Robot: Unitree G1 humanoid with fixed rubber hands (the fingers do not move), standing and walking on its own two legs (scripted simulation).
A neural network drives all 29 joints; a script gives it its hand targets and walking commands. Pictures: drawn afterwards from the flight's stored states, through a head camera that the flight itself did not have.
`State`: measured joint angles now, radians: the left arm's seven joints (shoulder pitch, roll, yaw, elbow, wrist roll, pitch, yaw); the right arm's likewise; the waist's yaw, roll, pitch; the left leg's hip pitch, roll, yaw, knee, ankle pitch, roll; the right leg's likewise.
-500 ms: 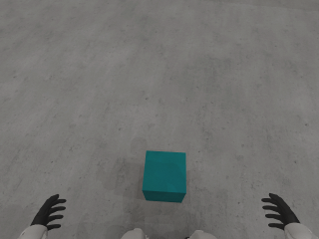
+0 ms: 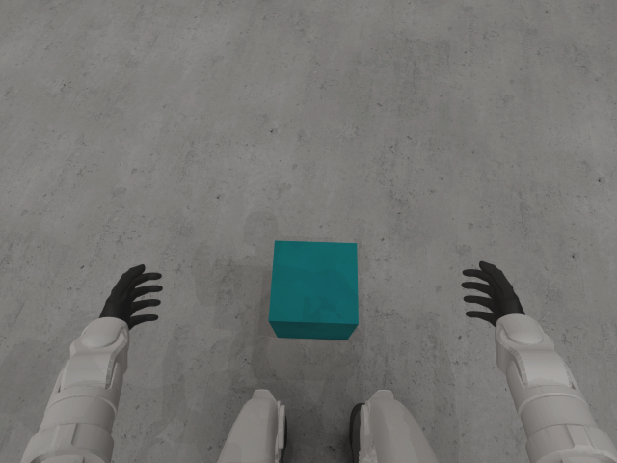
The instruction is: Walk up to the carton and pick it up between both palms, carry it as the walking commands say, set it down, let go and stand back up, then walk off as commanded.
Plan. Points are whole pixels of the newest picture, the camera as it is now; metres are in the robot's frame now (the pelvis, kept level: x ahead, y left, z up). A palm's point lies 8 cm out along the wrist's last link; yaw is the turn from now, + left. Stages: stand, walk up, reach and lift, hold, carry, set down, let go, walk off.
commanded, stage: reach and lift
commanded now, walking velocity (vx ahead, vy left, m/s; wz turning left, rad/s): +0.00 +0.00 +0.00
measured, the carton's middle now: (313, 294) +0.46 +0.01 -0.57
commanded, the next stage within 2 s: none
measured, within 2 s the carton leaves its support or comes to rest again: neither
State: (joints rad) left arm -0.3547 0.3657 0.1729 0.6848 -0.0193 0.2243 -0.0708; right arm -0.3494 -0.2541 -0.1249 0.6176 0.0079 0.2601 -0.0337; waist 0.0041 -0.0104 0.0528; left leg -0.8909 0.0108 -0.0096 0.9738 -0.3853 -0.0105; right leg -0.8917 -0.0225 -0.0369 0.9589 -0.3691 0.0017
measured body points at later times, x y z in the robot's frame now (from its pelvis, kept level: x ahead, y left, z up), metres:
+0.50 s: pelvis -0.03 +0.01 -0.04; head +0.24 +0.01 +0.32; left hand +0.46 +0.24 -0.14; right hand +0.44 -0.20 -0.14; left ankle +0.04 +0.12 -0.67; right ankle +0.05 -0.12 -0.67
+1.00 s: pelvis -0.01 +0.01 -0.07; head +0.30 +0.01 +0.25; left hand +0.50 +0.22 -0.19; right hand +0.48 -0.19 -0.20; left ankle +0.04 +0.12 -0.67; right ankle +0.05 -0.12 -0.67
